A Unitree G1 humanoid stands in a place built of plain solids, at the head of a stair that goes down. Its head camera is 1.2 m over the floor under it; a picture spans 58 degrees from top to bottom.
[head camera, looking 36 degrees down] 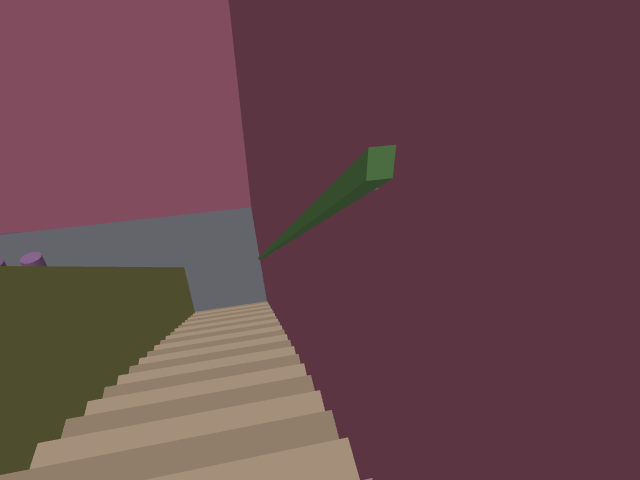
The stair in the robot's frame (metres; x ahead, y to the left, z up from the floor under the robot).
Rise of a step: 0.18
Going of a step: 0.22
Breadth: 1.20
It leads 12 degrees to the left of straight ahead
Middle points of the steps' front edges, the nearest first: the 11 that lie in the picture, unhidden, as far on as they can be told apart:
0.87 0.54 -0.36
1.09 0.59 -0.54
1.31 0.64 -0.72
1.52 0.68 -0.90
1.74 0.73 -1.08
1.96 0.78 -1.26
2.17 0.82 -1.44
2.39 0.87 -1.62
2.61 0.92 -1.80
2.83 0.96 -1.98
3.04 1.01 -2.16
